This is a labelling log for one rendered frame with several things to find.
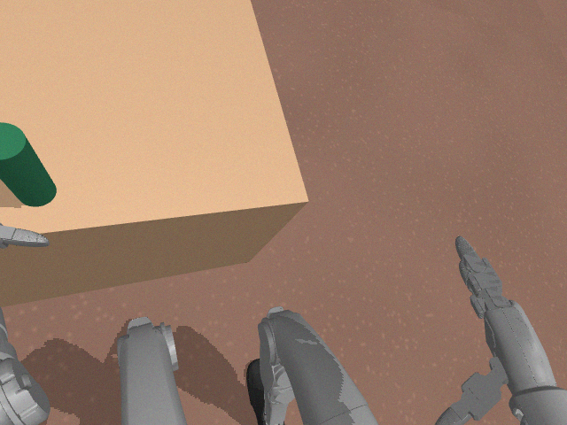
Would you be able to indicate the right robot hand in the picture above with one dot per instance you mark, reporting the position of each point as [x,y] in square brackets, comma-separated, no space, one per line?
[519,359]

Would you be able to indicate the right robot arm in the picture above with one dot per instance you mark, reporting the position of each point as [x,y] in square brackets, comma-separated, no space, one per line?
[540,406]

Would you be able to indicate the can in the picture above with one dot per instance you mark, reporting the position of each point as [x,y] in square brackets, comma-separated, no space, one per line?
[21,170]

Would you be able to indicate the left robot arm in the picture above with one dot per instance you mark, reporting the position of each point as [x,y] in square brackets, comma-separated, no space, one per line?
[22,399]

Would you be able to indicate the right robot foot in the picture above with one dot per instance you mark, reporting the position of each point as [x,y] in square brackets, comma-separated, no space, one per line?
[256,390]

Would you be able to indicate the left robot hand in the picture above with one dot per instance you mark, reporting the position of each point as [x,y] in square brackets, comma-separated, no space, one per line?
[21,237]

